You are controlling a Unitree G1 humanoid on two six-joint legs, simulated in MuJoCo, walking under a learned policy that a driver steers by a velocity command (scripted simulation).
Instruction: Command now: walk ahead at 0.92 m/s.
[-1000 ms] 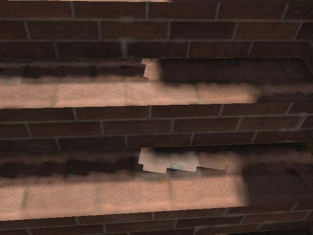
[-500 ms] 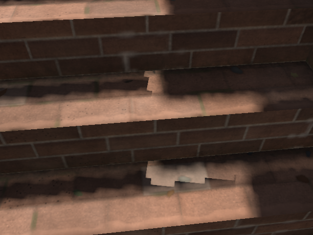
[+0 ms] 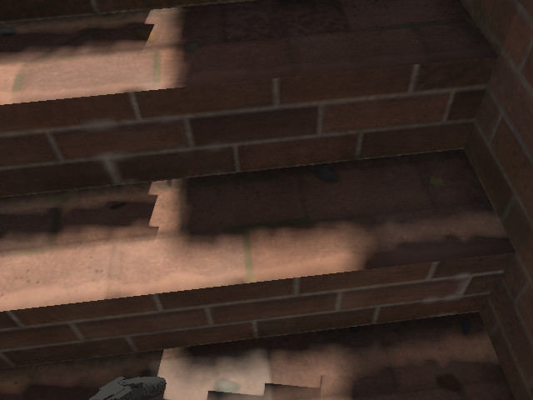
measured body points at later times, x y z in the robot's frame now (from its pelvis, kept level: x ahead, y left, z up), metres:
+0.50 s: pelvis +0.31 -0.07 +0.24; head +0.33 -0.12 +0.69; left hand +0.35 +0.21 +0.15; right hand +0.47 -0.30 +0.11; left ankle +0.31 -0.05 -0.39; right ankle +0.19 -0.16 -0.32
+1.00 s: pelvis +0.50 -0.07 +0.51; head +0.57 -0.10 +0.95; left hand +0.49 +0.24 +0.43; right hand +0.83 -0.22 +0.40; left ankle +0.39 +0.08 -0.02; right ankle +0.61 -0.17 -0.18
